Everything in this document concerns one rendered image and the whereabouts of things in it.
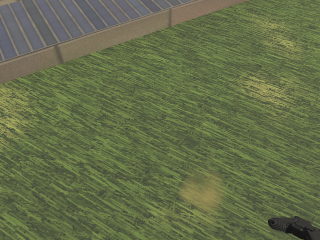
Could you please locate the right robot hand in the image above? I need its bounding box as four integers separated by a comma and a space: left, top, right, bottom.
268, 216, 320, 240

